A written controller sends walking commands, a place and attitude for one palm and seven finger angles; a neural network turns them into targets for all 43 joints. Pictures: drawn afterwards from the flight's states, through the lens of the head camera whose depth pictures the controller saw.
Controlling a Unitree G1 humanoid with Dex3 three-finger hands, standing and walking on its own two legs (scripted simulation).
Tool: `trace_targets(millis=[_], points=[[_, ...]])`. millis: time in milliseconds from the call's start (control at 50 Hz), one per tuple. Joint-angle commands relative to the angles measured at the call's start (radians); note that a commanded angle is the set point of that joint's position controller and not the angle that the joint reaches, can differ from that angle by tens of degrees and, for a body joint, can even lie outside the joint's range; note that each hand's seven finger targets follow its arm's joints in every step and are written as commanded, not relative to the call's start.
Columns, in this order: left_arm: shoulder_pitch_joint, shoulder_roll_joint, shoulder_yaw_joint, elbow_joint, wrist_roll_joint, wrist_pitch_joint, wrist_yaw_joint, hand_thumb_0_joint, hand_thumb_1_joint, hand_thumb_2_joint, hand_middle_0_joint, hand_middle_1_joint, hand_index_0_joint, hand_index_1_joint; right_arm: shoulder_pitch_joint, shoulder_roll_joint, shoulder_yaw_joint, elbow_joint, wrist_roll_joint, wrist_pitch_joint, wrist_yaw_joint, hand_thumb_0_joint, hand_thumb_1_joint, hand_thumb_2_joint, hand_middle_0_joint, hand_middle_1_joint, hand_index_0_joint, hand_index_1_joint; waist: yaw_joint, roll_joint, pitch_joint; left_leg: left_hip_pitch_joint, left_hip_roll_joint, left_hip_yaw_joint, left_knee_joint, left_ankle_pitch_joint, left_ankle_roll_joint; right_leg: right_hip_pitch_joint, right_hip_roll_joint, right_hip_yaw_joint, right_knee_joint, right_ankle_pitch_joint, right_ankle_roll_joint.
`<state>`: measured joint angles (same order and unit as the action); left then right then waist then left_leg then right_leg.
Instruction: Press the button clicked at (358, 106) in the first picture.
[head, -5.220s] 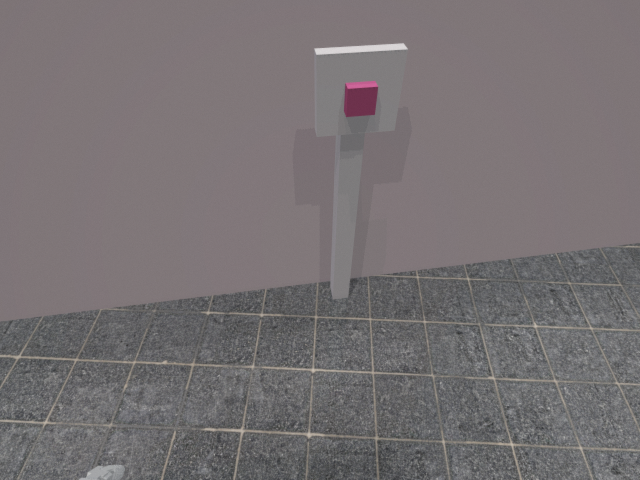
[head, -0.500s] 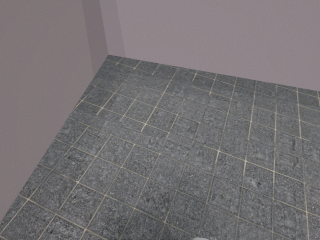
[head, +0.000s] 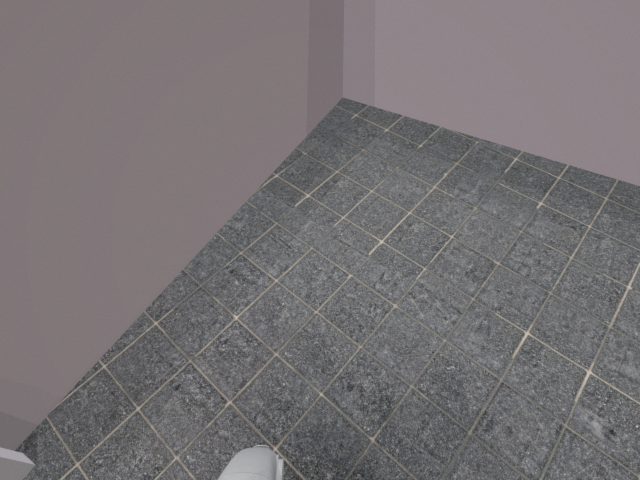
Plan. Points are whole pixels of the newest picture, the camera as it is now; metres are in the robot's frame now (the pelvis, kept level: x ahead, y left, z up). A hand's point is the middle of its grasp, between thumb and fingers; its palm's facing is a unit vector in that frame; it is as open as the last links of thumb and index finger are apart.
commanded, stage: turn to face it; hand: left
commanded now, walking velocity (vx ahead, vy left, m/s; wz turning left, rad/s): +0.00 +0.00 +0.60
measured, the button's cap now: out of the picture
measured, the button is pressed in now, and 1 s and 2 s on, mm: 0 0 0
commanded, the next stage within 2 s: take the last steps up to it in 1.68 s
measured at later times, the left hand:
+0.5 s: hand out of the picture +0.07 +0.28 -0.15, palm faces +0.31 -0.91 -0.27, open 7.4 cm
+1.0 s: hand out of the picture -0.07 +0.20 -0.16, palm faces +0.59 -0.76 -0.26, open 7.4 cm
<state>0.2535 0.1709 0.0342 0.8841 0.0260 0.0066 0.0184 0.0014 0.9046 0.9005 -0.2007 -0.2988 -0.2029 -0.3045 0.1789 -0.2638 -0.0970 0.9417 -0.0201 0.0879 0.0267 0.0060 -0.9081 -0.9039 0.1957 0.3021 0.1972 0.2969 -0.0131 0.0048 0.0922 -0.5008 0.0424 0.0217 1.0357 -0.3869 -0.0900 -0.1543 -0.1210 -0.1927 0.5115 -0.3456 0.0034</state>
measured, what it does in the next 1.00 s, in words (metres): steps on the spot, turning left: left foot, then right foot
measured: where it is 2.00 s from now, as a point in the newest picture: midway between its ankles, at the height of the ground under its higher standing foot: outside the picture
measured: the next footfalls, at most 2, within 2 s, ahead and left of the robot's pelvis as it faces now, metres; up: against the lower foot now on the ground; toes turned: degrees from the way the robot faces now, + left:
left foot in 0.14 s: +0.03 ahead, +0.15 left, +0.00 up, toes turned +12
right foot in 0.60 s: +0.10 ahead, -0.08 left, +0.00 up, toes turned +19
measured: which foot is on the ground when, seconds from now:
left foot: up 0.00-0.12, down 0.14-0.60, up 0.62-1.00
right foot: down 0.00-0.14, up 0.16-0.58, down 0.60-1.00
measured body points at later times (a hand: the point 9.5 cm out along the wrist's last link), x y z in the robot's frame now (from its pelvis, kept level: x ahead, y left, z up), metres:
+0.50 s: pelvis +0.01 +0.03 +0.00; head +0.06 +0.05 +0.45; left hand +0.05 +0.32 -0.13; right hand +0.18 -0.19 -0.14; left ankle -0.01 +0.14 -0.74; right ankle +0.05 -0.11 -0.69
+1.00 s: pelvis +0.01 +0.01 +0.00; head +0.05 +0.03 +0.44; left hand -0.10 +0.24 -0.14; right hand +0.24 -0.16 -0.15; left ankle -0.06 +0.12 -0.69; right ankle +0.06 -0.09 -0.74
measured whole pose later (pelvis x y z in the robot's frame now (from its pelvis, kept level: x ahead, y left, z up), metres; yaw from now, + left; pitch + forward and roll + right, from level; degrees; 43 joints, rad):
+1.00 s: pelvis +0.01 +0.01 +0.00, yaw +36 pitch -1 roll +1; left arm 0.27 0.20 0.04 0.89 0.03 0.02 0.02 0.00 0.90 0.90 -0.20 -0.30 -0.20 -0.30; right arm 0.15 -0.27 -0.08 0.95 -0.01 0.09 0.03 0.01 -0.91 -0.90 0.20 0.30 0.20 0.30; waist 0.01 -0.01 0.11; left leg -0.41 0.05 0.05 0.91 -0.43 -0.08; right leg -0.19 -0.15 -0.26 0.54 -0.32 0.01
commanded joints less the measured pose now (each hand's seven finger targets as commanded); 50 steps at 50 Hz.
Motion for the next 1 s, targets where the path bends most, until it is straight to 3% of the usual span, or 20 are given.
trace_targets(millis=[0, 60, 80, 100, 120, 140, 180, 220, 260, 440, 500, 540, 560, 580, 600, 620, 660, 700, 840, 980], points=[[0.093, 0.244, 0.066, -0.031, 0.005, -0.008, 0.016, 0.000, 0.900, 0.900, -0.200, -0.300, -0.200, -0.300, -0.154, -0.033, 0.012, -0.130, 0.004, -0.038, 0.007, 0.000, -0.900, -0.900, 0.200, 0.300, 0.200, 0.300, 0.073, -0.237, -0.086, -0.010, -0.014, 0.078, -0.188, -0.038, 0.019, 0.142, -0.235, 0.107, -0.073, 0.717, -0.107], [0.076, 0.257, 0.077, -0.023, 0.005, -0.003, 0.013, 0.000, 0.900, 0.900, -0.200, -0.300, -0.200, -0.300, -0.121, -0.043, 0.015, -0.133, 0.007, -0.053, 0.003, 0.000, -0.900, -0.900, 0.200, 0.300, 0.200, 0.300, 0.058, -0.242, -0.124, 0.128, -0.036, 0.116, -0.399, -0.001, 0.045, 0.130, -0.241, 0.068, 0.014, 0.738, -0.084], [0.063, 0.264, 0.081, -0.026, -0.002, -0.003, 0.010, 0.000, 0.900, 0.900, -0.200, -0.300, -0.200, -0.300, -0.063, -0.064, 0.008, -0.123, 0.003, -0.058, 0.000, 0.000, -0.900, -0.900, 0.200, 0.300, 0.200, 0.300, 0.022, -0.218, -0.158, 0.234, -0.048, 0.122, -0.525, 0.112, 0.056, 0.100, -0.225, 0.027, 0.105, 0.718, -0.051], [0.057, 0.252, 0.080, -0.036, -0.011, -0.001, 0.004, 0.000, 0.900, 0.900, -0.200, -0.300, -0.200, -0.300, 0.025, -0.125, -0.009, -0.103, -0.002, -0.068, -0.003, 0.000, -0.900, -0.900, 0.200, 0.300, 0.200, 0.300, -0.027, -0.102, -0.227, 0.453, 0.011, 0.054, -0.625, 0.328, 0.090, -0.035, -0.204, -0.002, 0.295, 0.594, -0.001], [0.043, 0.183, 0.069, -0.085, -0.019, -0.001, -0.008, 0.000, 0.900, 0.900, -0.200, -0.300, -0.200, -0.300, 0.103, -0.253, -0.043, -0.098, -0.005, -0.077, -0.011, 0.000, -0.900, -0.900, 0.200, 0.300, 0.200, 0.300, -0.072, 0.237, -0.279, 0.677, 0.307, -0.330, -0.606, 0.778, 0.238, -0.383, -0.049, -0.018, 0.545, -0.078, 0.086], [-0.014, 0.169, 0.055, -0.117, -0.010, 0.007, -0.002, 0.000, 0.900, 0.900, -0.200, -0.300, -0.200, -0.300, 0.161, -0.292, -0.049, -0.071, 0.014, -0.069, -0.015, 0.000, -0.900, -0.900, 0.200, 0.300, 0.200, 0.300, -0.088, 0.240, -0.289, 0.654, 0.410, -0.372, -0.604, 0.988, 0.330, -0.466, -0.025, 0.091, 0.669, -0.328, 0.088], [-0.082, 0.170, 0.062, -0.101, -0.013, 0.016, 0.007, 0.000, 0.900, 0.900, -0.200, -0.300, -0.200, -0.300, 0.096, -0.227, -0.036, -0.085, 0.008, -0.074, -0.038, 0.000, -0.900, -0.900, 0.200, 0.300, 0.200, 0.300, -0.077, 0.218, -0.230, 0.520, 0.320, -0.312, -0.613, 0.802, 0.306, -0.476, -0.034, 0.180, 0.721, -0.225, 0.089], [-0.058, 0.171, 0.069, -0.071, -0.008, 0.020, -0.006, 0.000, 0.900, 0.900, -0.200, -0.300, -0.200, -0.300, -0.028, -0.166, -0.013, -0.119, 0.000, -0.076, -0.037, 0.000, -0.900, -0.900, 0.200, 0.300, 0.200, 0.300, -0.014, 0.166, -0.123, 0.355, 0.214, -0.224, -0.655, 0.649, 0.245, -0.406, -0.025, 0.179, 0.686, -0.101, 0.089], [-0.016, 0.168, 0.069, -0.053, -0.006, 0.024, -0.012, 0.000, 0.900, 0.900, -0.200, -0.300, -0.200, -0.300, -0.058, -0.161, -0.011, -0.130, 0.002, -0.081, -0.035, 0.000, -0.900, -0.900, 0.200, 0.300, 0.200, 0.300, 0.008, 0.156, -0.133, 0.336, 0.178, -0.193, -0.672, 0.590, 0.233, -0.368, -0.008, 0.168, 0.631, -0.055, 0.094], [-0.119, 0.148, 0.059, -0.118, -0.013, 0.016, -0.002, 0.000, 0.900, 0.900, -0.200, -0.300, -0.200, -0.300, 0.011, -0.172, -0.029, -0.118, -0.005, -0.072, -0.031, 0.000, -0.900, -0.900, 0.200, 0.300, 0.200, 0.300, -0.021, 0.148, -0.146, 0.363, 0.164, -0.344, -0.646, 0.587, 0.267, -0.315, 0.062, 0.186, 0.367, -0.089, 0.093], [-0.095, 0.145, 0.055, -0.126, -0.020, 0.007, 0.001, 0.000, 0.900, 0.900, -0.200, -0.300, -0.200, -0.300, -0.002, -0.175, -0.034, -0.123, -0.007, -0.068, -0.031, 0.000, -0.900, -0.900, 0.200, 0.300, 0.200, 0.300, -0.006, 0.162, -0.163, 0.325, 0.142, -0.391, -0.602, 0.658, 0.255, -0.201, 0.101, 0.175, 0.210, -0.070, 0.080], [-0.027, 0.160, 0.058, -0.114, -0.022, -0.003, 0.005, 0.000, 0.900, 0.900, -0.200, -0.300, -0.200, -0.300, -0.024, -0.166, -0.038, -0.130, 0.001, -0.066, -0.029, 0.000, -0.900, -0.900, 0.200, 0.300, 0.200, 0.300, 0.032, 0.148, -0.188, 0.252, 0.105, -0.392, -0.539, 0.599, 0.217, -0.051, 0.103, 0.170, 0.013, 0.076, 0.074], [0.015, 0.198, 0.063, -0.107, -0.018, -0.015, 0.009, 0.000, 0.900, 0.900, -0.200, -0.300, -0.200, -0.300, -0.019, -0.137, -0.033, -0.133, 0.009, -0.067, -0.025, 0.000, -0.900, -0.900, 0.200, 0.300, 0.200, 0.300, 0.054, 0.056, -0.196, 0.152, 0.060, -0.368, -0.469, 0.450, 0.169, 0.093, 0.046, 0.217, -0.144, 0.181, 0.065], [0.034, 0.289, 0.083, -0.105, -0.001, -0.025, 0.018, 0.000, 0.900, 0.900, -0.200, -0.300, -0.200, -0.300, 0.016, -0.060, -0.021, -0.148, 0.017, -0.070, -0.018, 0.000, -0.900, -0.900, 0.200, 0.300, 0.200, 0.300, 0.056, -0.233, -0.215, -0.066, -0.077, -0.188, -0.265, 0.055, 0.080, 0.261, -0.229, 0.463, -0.224, 0.278, -0.017], [0.027, 0.327, 0.078, -0.117, -0.002, -0.017, 0.015, 0.000, 0.900, 0.900, -0.200, -0.300, -0.200, -0.300, 0.022, -0.074, -0.026, -0.163, 0.004, -0.068, -0.021, 0.000, -0.900, -0.900, 0.200, 0.300, 0.200, 0.300, 0.053, -0.274, -0.205, -0.108, -0.115, -0.098, -0.051, -0.230, 0.046, 0.164, -0.397, 0.551, -0.208, 0.372, -0.131], [-0.002, 0.283, 0.076, -0.121, -0.010, -0.020, 0.019, 0.000, 0.900, 0.900, -0.200, -0.300, -0.200, -0.300, 0.004, -0.098, -0.031, -0.139, -0.006, -0.053, -0.020, 0.000, -0.900, -0.900, 0.200, 0.300, 0.200, 0.300, 0.050, -0.276, -0.168, -0.089, -0.070, -0.141, 0.086, -0.199, 0.050, 0.060, -0.356, 0.514, -0.224, 0.341, -0.140], [-0.102, 0.219, 0.057, -0.139, -0.012, -0.015, 0.017, 0.000, 0.900, 0.900, -0.200, -0.300, -0.200, -0.300, 0.024, -0.086, -0.030, -0.101, -0.004, -0.041, -0.007, 0.000, -0.900, -0.900, 0.200, 0.300, 0.200, 0.300, -0.007, -0.158, -0.076, -0.097, -0.032, -0.109, 0.209, -0.054, 0.034, -0.018, -0.253, 0.351, -0.210, 0.320, -0.111], [-0.090, 0.184, 0.044, -0.130, -0.011, -0.026, 0.013, 0.000, 0.900, 0.900, -0.200, -0.300, -0.200, -0.300, 0.034, -0.067, -0.021, -0.078, -0.003, -0.035, 0.003, 0.000, -0.900, -0.900, 0.200, 0.300, 0.200, 0.300, -0.011, -0.171, -0.062, -0.095, -0.023, -0.065, 0.225, 0.028, 0.013, 0.007, -0.190, 0.212, -0.172, 0.504, -0.083], [0.038, 0.218, 0.054, -0.073, -0.003, -0.019, 0.017, 0.000, 0.900, 0.900, -0.200, -0.300, -0.200, -0.300, -0.064, -0.057, -0.005, -0.086, 0.001, -0.024, 0.004, 0.000, -0.900, -0.900, 0.200, 0.300, 0.200, 0.300, 0.043, -0.178, -0.088, -0.086, -0.001, -0.004, 0.078, -0.012, -0.003, 0.116, -0.229, 0.141, -0.155, 0.550, -0.114], [0.060, 0.264, 0.075, -0.037, 0.007, -0.002, 0.012, 0.000, 0.900, 0.900, -0.200, -0.300, -0.200, -0.300, -0.123, -0.038, 0.019, -0.118, 0.010, -0.047, 0.006, 0.000, -0.900, -0.900, 0.200, 0.300, 0.200, 0.300, 0.070, -0.231, -0.122, 0.093, -0.012, 0.084, -0.282, -0.056, 0.037, 0.090, -0.276, 0.082, -0.078, 0.556, -0.118]])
